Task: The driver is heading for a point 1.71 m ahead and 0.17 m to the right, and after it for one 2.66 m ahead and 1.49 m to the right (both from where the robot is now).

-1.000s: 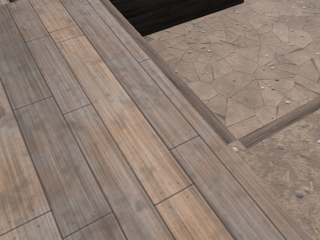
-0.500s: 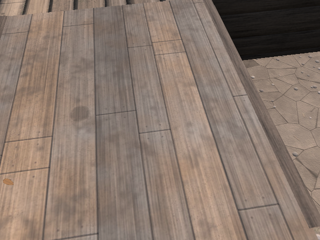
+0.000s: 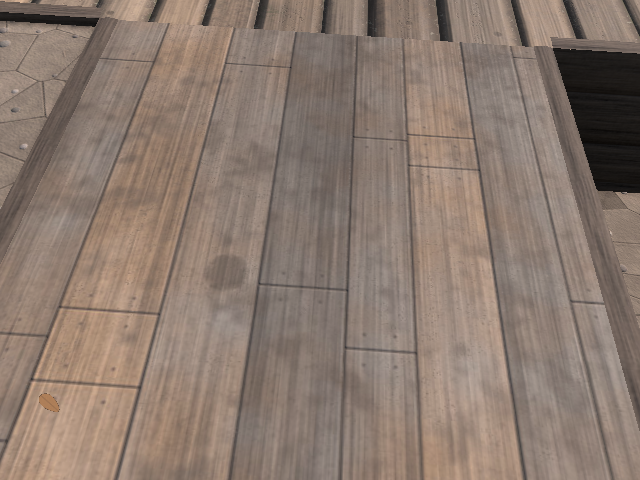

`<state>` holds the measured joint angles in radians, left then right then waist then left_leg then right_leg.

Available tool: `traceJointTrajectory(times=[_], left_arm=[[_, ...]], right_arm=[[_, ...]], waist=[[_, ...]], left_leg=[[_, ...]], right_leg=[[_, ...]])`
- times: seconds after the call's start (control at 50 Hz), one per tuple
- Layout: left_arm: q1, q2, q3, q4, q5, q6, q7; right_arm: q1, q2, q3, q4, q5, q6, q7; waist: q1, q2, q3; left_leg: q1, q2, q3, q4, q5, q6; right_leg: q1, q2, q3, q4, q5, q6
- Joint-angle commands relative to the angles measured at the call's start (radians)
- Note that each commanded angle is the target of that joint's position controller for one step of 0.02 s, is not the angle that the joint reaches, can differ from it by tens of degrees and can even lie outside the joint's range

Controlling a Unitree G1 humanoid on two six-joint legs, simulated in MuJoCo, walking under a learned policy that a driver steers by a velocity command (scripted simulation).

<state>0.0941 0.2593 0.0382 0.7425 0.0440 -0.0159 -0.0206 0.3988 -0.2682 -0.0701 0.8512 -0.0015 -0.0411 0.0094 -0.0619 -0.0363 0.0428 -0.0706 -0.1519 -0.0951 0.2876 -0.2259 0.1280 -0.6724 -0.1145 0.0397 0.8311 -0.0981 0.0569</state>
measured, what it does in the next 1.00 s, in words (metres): walks ahead: right foot, then left foot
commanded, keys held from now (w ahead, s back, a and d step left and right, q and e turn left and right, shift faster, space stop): w+q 0.40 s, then w+e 0.60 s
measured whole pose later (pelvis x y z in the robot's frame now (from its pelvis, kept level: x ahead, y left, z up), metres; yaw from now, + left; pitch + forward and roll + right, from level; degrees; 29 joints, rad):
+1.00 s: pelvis +0.50 +0.07 +0.00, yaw +5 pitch +1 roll +1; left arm 0.19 0.28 0.07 0.82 0.03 0.01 -0.06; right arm 0.38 -0.24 -0.04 0.89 -0.02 -0.09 -0.01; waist -0.03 -0.04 0.02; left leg -0.02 -0.02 0.21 0.25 -0.24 0.05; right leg -0.66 -0.08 -0.01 0.96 -0.10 -0.03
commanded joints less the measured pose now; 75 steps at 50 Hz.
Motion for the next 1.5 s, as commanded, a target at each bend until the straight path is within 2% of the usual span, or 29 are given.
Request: traceJointTrajectory(times=[0.02, 0.1, 0.16, 0.18, 0.2, 0.22, 0.24, 0.28, 0.32, 0.4, 0.58, 0.62, 0.66, 0.68, 0.7, 0.72, 0.74, 0.76, 0.82, 0.98, 1.1, 1.16, 1.2, 1.22, 1.24, 1.26, 1.3, 1.36, 1.5], left_arm=[[-0.132, 0.068, 0.008, -0.101, -0.006, -0.018, -0.005], [-0.183, 0.085, 0.003, -0.138, -0.015, -0.035, -0.007], [0.037, 0.137, 0.024, -0.079, -0.020, -0.050, 0.013], [0.174, 0.171, 0.037, -0.050, -0.011, -0.063, 0.027], [0.338, 0.247, 0.053, -0.049, 0.013, -0.067, 0.046], [0.278, 0.312, 0.067, -0.054, 0.017, -0.053, 0.044], [0.205, 0.207, 0.053, -0.066, -0.002, -0.041, 0.038], [0.124, 0.095, 0.023, -0.064, -0.008, -0.043, 0.031], [0.144, 0.087, 0.019, -0.036, -0.014, -0.058, 0.032], [0.194, 0.104, 0.029, 0.000, -0.029, -0.090, 0.019], [0.331, 0.141, 0.031, 0.109, -0.036, -0.077, 0.002], [0.345, 0.168, 0.038, 0.126, -0.030, -0.067, 0.005], [0.336, 0.171, 0.038, 0.139, -0.036, -0.058, 0.008], [0.338, 0.137, 0.027, 0.130, -0.043, -0.060, 0.007], [0.350, 0.040, 0.002, 0.071, -0.056, -0.063, 0.003], [0.395, 0.066, 0.016, 0.072, -0.055, -0.051, 0.011], [0.346, 0.118, 0.033, 0.088, -0.039, -0.036, 0.017], [0.308, 0.093, 0.030, 0.087, -0.040, -0.036, 0.010], [0.315, 0.059, 0.035, 0.108, -0.017, -0.005, -0.008], [0.073, 0.019, 0.025, 0.018, -0.013, 0.014, -0.043], [-0.087, 0.028, 0.012, -0.054, -0.004, 0.011, -0.059], [-0.015, 0.054, 0.026, -0.046, -0.001, 0.011, -0.046], [0.239, 0.103, 0.056, 0.030, 0.006, -0.006, -0.024], [0.351, 0.217, 0.092, 0.053, 0.016, -0.007, -0.006], [0.297, 0.305, 0.112, 0.029, -0.018, 0.003, -0.003], [0.302, 0.284, 0.108, 0.027, -0.034, 0.013, 0.002], [0.217, 0.178, 0.080, 0.041, -0.038, 0.005, 0.015], [0.157, 0.128, 0.059, 0.029, -0.045, -0.022, 0.016], [0.251, 0.166, 0.066, 0.044, -0.045, -0.018, 0.019]], right_arm=[[0.064, -0.157, -0.036, -0.044, -0.003, -0.012, -0.009], [0.080, -0.175, -0.039, -0.048, -0.015, -0.009, -0.022], [-0.007, -0.203, -0.044, -0.071, -0.015, -0.015, -0.020], [-0.021, -0.189, -0.040, -0.074, -0.006, -0.023, -0.010], [-0.001, -0.099, -0.014, -0.106, 0.003, -0.031, -0.005], [0.122, -0.058, -0.007, -0.134, 0.022, -0.024, -0.006], [0.083, -0.140, -0.015, -0.091, -0.015, -0.004, -0.016], [-0.018, -0.123, -0.014, -0.098, -0.021, 0.004, 0.004], [-0.026, -0.104, -0.012, -0.099, -0.035, 0.026, 0.023], [-0.117, -0.082, -0.004, -0.141, -0.036, 0.045, 0.045], [-0.400, -0.032, 0.043, -0.211, -0.039, 0.013, 0.051], [-0.392, -0.051, 0.040, -0.211, -0.036, 0.002, 0.039], [-0.231, -0.080, 0.026, -0.158, -0.046, -0.018, 0.021], [-0.075, -0.130, 0.008, -0.110, -0.065, -0.031, 0.007], [0.060, -0.232, -0.015, -0.106, -0.086, -0.036, -0.012], [0.056, -0.269, -0.030, -0.095, -0.051, -0.019, -0.018], [-0.027, -0.188, -0.011, -0.107, -0.036, -0.014, -0.016], [-0.099, -0.115, 0.008, -0.110, -0.029, -0.021, -0.013], [-0.151, -0.049, 0.025, -0.093, -0.022, -0.044, -0.017], [-0.063, -0.060, 0.012, -0.022, -0.019, -0.070, -0.021], [0.009, -0.113, -0.004, 0.023, -0.020, -0.054, -0.030], [0.008, -0.157, -0.014, 0.035, -0.024, -0.033, -0.037], [-0.004, -0.176, -0.017, 0.026, -0.021, -0.014, -0.035], [0.017, -0.112, 0.000, -0.017, -0.012, -0.018, -0.029], [-0.019, -0.072, 0.002, -0.088, -0.013, -0.029, -0.013], [-0.137, -0.124, -0.003, -0.114, -0.022, -0.039, -0.009], [-0.130, -0.091, 0.009, -0.101, -0.010, -0.056, -0.009], [-0.086, -0.081, 0.009, -0.089, -0.048, -0.007, -0.006], [-0.235, -0.060, 0.021, -0.151, -0.033, 0.023, -0.011]], waist=[[-0.023, 0.092, 0.000], [-0.026, 0.111, 0.003], [0.087, 0.111, -0.073], [0.160, 0.054, -0.155], [0.204, -0.067, -0.321], [0.101, -0.304, -0.372], [0.084, -0.098, -0.224], [0.068, 0.010, -0.058], [0.052, -0.063, -0.030], [0.052, -0.060, -0.024], [0.105, -0.054, 0.017], [0.093, -0.060, 0.010], [0.009, -0.032, -0.066], [-0.049, 0.017, -0.179], [-0.081, 0.196, -0.337], [-0.055, 0.295, -0.380], [-0.028, 0.162, -0.228], [0.002, 0.139, -0.107], [0.068, 0.154, -0.021], [0.060, 0.111, 0.036], [0.023, 0.102, 0.064], [0.066, 0.131, -0.005], [0.180, 0.086, -0.155], [0.208, -0.049, -0.265], [0.149, -0.213, -0.331], [0.188, -0.043, -0.266], [0.099, 0.056, -0.066], [0.030, 0.039, -0.049], [0.070, -0.026, -0.066]], left_leg=[[0.044, 0.259, -0.221, -0.040, 0.386, 0.109], [0.089, 0.281, -0.273, 0.032, 0.487, 0.087], [-0.009, 0.241, -0.270, 0.210, 0.658, 0.023], [-0.089, 0.174, -0.217, 0.411, 0.603, -0.003], [-0.218, 0.112, -0.132, 0.704, 0.243, -0.022], [-0.498, -0.019, -0.043, 0.902, -0.358, -0.045], [-0.571, 0.089, -0.045, 0.978, -0.266, -0.039], [-0.531, 0.150, -0.016, 0.914, -0.123, -0.053], [-0.491, 0.182, 0.007, 0.879, -0.096, -0.069], [-0.573, 0.202, 0.022, 0.856, -0.009, -0.084], [-0.440, 0.183, 0.156, 0.342, 0.132, -0.099], [-0.396, 0.167, 0.155, 0.290, 0.068, -0.082], [-0.167, 0.131, 0.157, 0.166, 0.068, -0.051], [0.079, 0.202, 0.085, 0.155, 0.064, -0.021], [0.359, 0.518, -0.264, 0.121, -0.036, 0.039], [0.363, 0.623, -0.531, 0.002, -0.061, 0.106], [0.246, 0.570, -0.400, -0.006, -0.108, 0.085], [0.121, 0.513, -0.268, -0.042, -0.069, 0.062], [-0.046, 0.418, -0.043, -0.117, 0.104, 0.004], [-0.010, 0.395, 0.197, -0.157, 0.291, 0.022], [0.106, 0.429, 0.301, -0.098, 0.462, -0.003], [0.180, 0.432, 0.349, 0.124, 0.905, -0.022], [0.074, 0.408, 0.373, 0.524, 0.836, -0.050], [-0.225, 0.351, 0.375, 0.854, 0.423, -0.094], [-0.579, 0.125, 0.233, 1.162, -0.311, -0.149], [-0.686, 0.177, 0.073, 1.177, -0.241, -0.140], [-0.626, 0.260, 0.069, 1.003, -0.104, -0.128], [-0.484, 0.272, 0.070, 0.883, -0.095, -0.159], [-0.512, 0.211, 0.102, 0.629, 0.066, -0.190]], right_leg=[[-0.034, 0.049, -0.029, -0.099, 0.070, -0.002], [0.047, 0.090, -0.020, -0.221, 0.034, -0.031], [0.412, 0.153, -0.038, -0.324, -0.061, -0.078], [0.622, 0.097, 0.003, -0.378, -0.048, -0.110], [0.854, -0.167, 0.266, -0.406, -0.278, -0.157], [0.969, -0.356, 0.735, -0.554, -0.335, -0.266], [0.828, -0.317, 0.692, -0.561, -0.454, -0.258], [0.616, -0.212, 0.377, -0.597, -0.258, -0.217], [0.541, -0.149, 0.199, -0.626, -0.081, -0.191], [0.560, -0.154, 0.056, -0.667, 0.105, -0.212], [0.586, -0.099, -0.027, -0.652, 0.293, -0.224], [0.634, -0.123, 0.004, -0.594, 0.374, -0.220], [0.625, -0.087, -0.019, -0.391, 0.505, -0.193], [0.508, -0.034, -0.049, -0.191, 0.376, -0.173], [0.247, 0.062, -0.106, 0.132, -0.082, -0.137], [0.071, 0.159, -0.055, 0.320, -0.435, -0.136], [0.018, 0.092, 0.016, 0.372, -0.381, -0.148], [0.018, 0.059, 0.013, 0.345, -0.304, -0.145], [0.101, 0.024, -0.003, 0.290, -0.201, -0.114], [-0.033, 0.013, -0.042, 0.099, 0.052, -0.081], [0.052, 0.053, -0.150, -0.159, 0.026, -0.146], [0.193, 0.149, -0.209, -0.196, -0.136, -0.210], [0.519, 0.213, -0.183, -0.307, -0.142, -0.269], [0.811, -0.004, 0.131, -0.352, -0.294, -0.348], [0.982, -0.226, 0.685, -0.513, -0.225, -0.477], [0.947, -0.215, 0.621, -0.555, -0.128, -0.461], [0.683, -0.142, 0.378, -0.563, 0.084, -0.387], [0.521, -0.044, 0.238, -0.580, 0.335, -0.349], [0.528, 0.034, 0.157, -0.488, 0.694, -0.275]])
